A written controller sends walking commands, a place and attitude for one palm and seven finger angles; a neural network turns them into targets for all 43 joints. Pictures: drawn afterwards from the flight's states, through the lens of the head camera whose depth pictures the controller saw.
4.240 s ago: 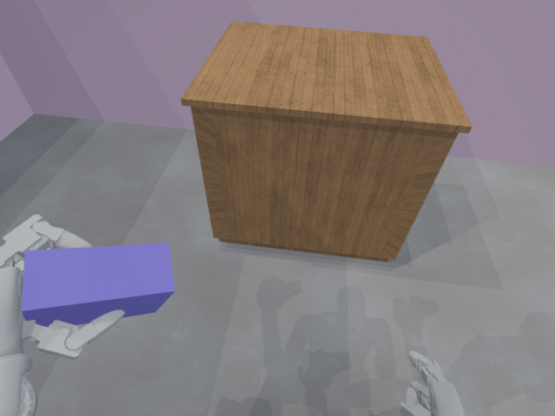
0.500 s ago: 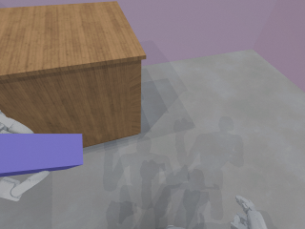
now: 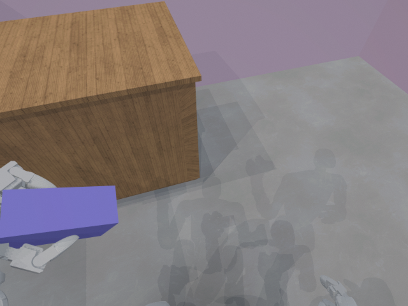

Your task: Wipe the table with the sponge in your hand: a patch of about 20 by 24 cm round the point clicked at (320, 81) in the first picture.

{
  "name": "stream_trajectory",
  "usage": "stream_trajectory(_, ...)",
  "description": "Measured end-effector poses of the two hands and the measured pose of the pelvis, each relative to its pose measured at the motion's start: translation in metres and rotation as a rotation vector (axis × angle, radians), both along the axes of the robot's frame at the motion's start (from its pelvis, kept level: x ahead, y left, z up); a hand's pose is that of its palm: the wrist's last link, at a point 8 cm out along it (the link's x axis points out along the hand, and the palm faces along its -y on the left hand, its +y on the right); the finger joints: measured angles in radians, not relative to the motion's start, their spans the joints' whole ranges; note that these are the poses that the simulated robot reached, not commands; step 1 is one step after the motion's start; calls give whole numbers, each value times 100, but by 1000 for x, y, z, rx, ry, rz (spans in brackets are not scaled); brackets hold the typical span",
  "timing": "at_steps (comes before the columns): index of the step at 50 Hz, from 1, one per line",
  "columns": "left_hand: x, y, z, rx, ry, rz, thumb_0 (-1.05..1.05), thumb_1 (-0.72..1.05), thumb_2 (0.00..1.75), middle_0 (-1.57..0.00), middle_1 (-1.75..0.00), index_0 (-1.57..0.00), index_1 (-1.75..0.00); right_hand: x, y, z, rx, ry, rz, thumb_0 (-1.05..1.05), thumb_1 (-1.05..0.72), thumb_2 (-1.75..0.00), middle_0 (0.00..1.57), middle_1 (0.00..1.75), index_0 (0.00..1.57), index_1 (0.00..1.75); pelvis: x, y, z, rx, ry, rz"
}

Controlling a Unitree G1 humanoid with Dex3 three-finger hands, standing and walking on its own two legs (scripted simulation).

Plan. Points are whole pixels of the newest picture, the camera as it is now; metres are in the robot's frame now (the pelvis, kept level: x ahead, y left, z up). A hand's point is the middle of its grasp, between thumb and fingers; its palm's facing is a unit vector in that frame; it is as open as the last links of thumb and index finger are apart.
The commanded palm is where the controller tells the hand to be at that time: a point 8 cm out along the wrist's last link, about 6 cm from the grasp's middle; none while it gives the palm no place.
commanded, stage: take the last steps up to it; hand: left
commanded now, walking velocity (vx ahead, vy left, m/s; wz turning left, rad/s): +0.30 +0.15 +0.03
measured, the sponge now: (77, 215) +0.23 +0.20 +0.13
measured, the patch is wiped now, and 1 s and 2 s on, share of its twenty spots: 0.00 0.00 0.00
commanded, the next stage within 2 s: come to a stop and stand still in 1.92 s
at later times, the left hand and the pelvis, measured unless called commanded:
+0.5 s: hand (45, 165) +0.30 +0.28 +0.15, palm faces +0.42 -0.77 -0.47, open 10.0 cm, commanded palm +0.25 +0.31 +0.17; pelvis +0.09 +0.03 -0.01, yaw +1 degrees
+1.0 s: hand (34, 110) +0.41 +0.34 +0.16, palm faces +0.39 -0.82 -0.43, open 10.0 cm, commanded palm +0.35 +0.38 +0.17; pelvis +0.19 +0.10 -0.01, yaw -1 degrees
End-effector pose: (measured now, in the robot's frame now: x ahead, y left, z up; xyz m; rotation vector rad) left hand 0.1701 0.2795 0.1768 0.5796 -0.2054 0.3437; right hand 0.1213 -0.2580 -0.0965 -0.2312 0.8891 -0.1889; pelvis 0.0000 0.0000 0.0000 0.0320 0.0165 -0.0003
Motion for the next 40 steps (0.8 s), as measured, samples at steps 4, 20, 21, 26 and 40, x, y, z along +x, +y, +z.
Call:
stream_trajectory(4, 14, 16, -10, -54, -62, 1, -1, -48, 99, -77, -134, -76, -133, 24, 11, 2, -52, -38, 7, 1, -90, -89, 20, 30, 20, 30, 17, 19, -11, -11, -15, 1)
stream_trajectory(20, 73, 15, 17, 85, -98, -47, -1, -48, 99, -77, -134, -76, -133, 108, 82, -22, 167, -147, 62, 1, -90, -89, 20, 30, 20, 30, 76, 25, -21, -28, -29, 13)
stream_trajectory(21, 75, 17, 13, 73, -88, -31, -1, -48, 99, -77, -134, -76, -133, 111, 80, -27, 162, -120, 69, 1, -90, -89, 20, 30, 20, 30, 79, 25, -22, -30, -35, 21)
stream_trajectory(26, 88, 33, -10, -34, -12, 58, -1, -48, 100, -77, -134, -76, -134, 121, 63, -25, 111, -27, 77, 1, -90, -89, 20, 30, 20, 30, 96, 29, -11, -8, -34, 24)
stream_trajectory(40, 157, 79, 16, 34, -200, -87, -1, -48, 100, -77, -134, -76, -134, 186, 81, 16, -59, -142, -7, 1, -90, -89, 20, 30, 20, 30, 154, 86, -17, -9, -35, 2)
